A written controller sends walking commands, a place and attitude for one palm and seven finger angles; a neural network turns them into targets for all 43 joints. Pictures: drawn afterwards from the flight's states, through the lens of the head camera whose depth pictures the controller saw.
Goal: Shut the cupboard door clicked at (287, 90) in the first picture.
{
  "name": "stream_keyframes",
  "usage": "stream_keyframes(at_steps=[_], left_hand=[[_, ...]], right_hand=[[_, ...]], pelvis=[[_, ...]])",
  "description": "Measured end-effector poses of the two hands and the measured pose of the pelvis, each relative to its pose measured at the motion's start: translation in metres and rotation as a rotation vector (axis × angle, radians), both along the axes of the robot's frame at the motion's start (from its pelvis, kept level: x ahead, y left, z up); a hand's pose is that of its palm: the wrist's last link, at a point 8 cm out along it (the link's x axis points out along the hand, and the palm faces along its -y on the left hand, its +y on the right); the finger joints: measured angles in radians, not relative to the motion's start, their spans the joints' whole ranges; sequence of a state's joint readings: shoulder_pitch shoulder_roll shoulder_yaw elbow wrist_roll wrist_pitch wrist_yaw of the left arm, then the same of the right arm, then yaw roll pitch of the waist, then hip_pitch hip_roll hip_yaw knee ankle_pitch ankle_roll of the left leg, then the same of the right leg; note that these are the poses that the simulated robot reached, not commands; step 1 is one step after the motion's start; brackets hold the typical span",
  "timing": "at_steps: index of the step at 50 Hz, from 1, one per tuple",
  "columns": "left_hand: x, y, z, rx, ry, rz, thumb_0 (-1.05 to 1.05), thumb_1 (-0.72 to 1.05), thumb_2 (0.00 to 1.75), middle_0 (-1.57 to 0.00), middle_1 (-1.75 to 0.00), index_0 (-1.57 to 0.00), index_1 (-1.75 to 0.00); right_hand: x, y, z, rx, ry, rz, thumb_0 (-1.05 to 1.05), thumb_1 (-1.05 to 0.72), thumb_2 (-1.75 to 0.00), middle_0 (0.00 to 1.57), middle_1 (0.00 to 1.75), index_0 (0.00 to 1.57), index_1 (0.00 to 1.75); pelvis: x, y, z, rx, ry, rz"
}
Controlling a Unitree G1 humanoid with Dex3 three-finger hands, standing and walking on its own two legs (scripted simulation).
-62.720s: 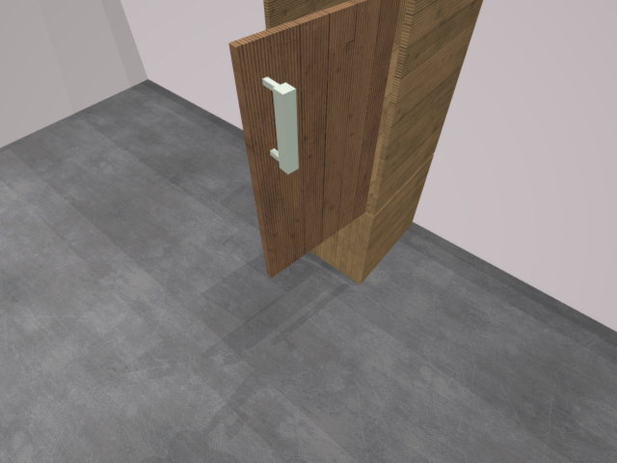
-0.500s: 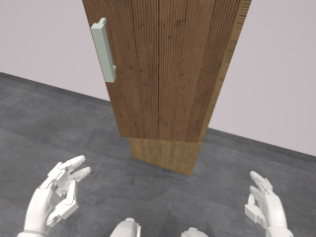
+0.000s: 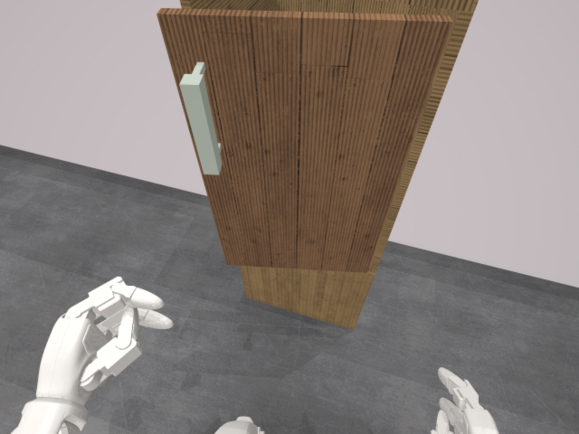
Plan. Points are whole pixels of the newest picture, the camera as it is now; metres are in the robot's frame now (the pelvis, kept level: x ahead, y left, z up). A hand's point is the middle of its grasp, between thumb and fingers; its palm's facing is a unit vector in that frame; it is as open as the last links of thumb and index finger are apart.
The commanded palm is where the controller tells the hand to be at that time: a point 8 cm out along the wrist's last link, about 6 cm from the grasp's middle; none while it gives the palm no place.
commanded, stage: raise the hand and make a fist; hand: left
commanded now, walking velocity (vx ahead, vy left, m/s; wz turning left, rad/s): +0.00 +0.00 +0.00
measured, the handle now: (206, 121) +0.51 +0.16 +0.16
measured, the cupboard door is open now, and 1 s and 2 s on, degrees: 14 14 14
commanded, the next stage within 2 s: bring the fist close to the handle in 1.04 s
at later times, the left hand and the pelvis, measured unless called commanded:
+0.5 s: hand (117, 304) +0.23 +0.19 +0.14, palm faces +0.02 -1.00 -0.08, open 3.1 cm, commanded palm +0.20 +0.24 +0.15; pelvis +0.01 +0.00 +0.03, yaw +1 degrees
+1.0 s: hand (130, 286) +0.24 +0.18 +0.16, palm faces +0.03 -1.00 -0.07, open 3.1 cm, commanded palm +0.21 +0.22 +0.17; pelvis +0.01 -0.02 +0.04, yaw +0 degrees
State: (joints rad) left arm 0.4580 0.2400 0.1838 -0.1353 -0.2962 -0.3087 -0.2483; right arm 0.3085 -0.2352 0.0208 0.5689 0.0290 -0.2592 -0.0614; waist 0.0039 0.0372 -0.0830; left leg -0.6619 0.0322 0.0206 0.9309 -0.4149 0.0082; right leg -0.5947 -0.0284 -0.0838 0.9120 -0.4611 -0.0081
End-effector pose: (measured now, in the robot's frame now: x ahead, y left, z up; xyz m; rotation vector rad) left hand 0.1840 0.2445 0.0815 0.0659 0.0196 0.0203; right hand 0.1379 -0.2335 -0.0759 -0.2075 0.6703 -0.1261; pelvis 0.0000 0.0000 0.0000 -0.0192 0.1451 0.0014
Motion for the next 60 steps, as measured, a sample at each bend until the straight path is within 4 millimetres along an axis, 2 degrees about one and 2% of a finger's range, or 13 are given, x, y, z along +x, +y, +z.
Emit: stream_keyframes(at_steps=[6,13,18,25,35,46,60], left_hand=[[0.005,0.0,0.011,-0.003,-0.021,-0.016,0.02,0.9,0.9,-0.94,-1.11,-0.94,-1.11],[0.012,0.002,0.033,0.004,-0.057,-0.01,0.02,0.9,0.9,-1.07,-1.25,-1.07,-1.25],[0.015,0.003,0.048,0.008,-0.069,-0.007,0.02,0.9,0.9,-1.16,-1.35,-1.16,-1.35],[0.02,0.002,0.065,0.015,-0.077,-0.003,0.02,0.9,0.9,-1.26,-1.46,-1.25,-1.45],[0.032,-0.004,0.087,0.015,-0.09,-0.007,0.01,0.9,0.9,-1.29,-1.5,-1.29,-1.5],[0.03,-0.015,0.081,0.003,-0.058,0.002,0.01,0.9,0.9,-1.3,-1.5,-1.3,-1.5],[0.033,-0.016,0.082,0.006,-0.065,0.002,0.02,0.9,0.9,-1.3,-1.5,-1.3,-1.5]], right_hand=[[0.023,0.001,0.015,-0.023,-0.056,0.019,0.02,-0.91,-0.9,0.2,0.3,0.21,0.3],[0.051,0.016,0.035,0.008,-0.142,0.056,0.02,-0.91,-0.9,0.2,0.3,0.21,0.3],[0.059,0.027,0.043,0.037,-0.167,0.086,0.02,-0.91,-0.9,0.2,0.3,0.21,0.3],[0.054,0.028,0.044,0.054,-0.153,0.099,0.02,-0.91,-0.9,0.2,0.3,0.21,0.3],[0.037,0.007,0.043,0.043,-0.12,0.059,0.02,-0.91,-0.9,0.2,0.3,0.21,0.3],[0.034,-0.011,0.049,0.027,-0.136,0.033,0.02,-0.91,-0.9,0.2,0.3,0.21,0.3],[0.043,-0.004,0.05,0.04,-0.154,0.05,0.02,-0.91,-0.9,0.2,0.3,0.21,0.3]], pelvis=[[0.005,0.006,0.004,-0.004,-0.018,0.005],[0.01,0.007,0.012,-0.004,-0.05,0.007],[0.012,0.006,0.018,-0.002,-0.075,0.01],[0.011,0.001,0.025,0.003,-0.108,0.012],[0.008,-0.008,0.034,0.013,-0.145,0.007],[0.008,-0.016,0.038,0.02,-0.157,-0.004],[0.01,-0.015,0.038,0.02,-0.159,0.0]])
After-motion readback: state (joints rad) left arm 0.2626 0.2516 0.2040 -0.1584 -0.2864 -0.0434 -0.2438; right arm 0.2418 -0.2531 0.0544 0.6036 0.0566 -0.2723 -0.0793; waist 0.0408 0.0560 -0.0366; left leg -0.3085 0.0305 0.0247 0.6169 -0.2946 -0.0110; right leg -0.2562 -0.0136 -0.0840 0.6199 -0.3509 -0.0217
